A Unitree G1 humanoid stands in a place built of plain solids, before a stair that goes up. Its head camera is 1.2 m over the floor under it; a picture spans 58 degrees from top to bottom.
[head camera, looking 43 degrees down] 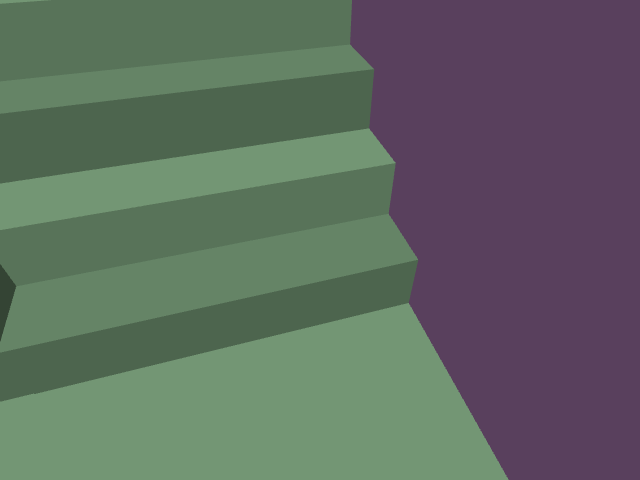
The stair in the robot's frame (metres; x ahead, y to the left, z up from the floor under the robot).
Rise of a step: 0.21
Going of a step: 0.24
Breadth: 1.25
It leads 16 degrees to the left of straight ahead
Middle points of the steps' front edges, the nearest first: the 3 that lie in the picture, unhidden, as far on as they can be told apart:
0.80 0.24 0.22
1.03 0.31 0.43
1.25 0.38 0.64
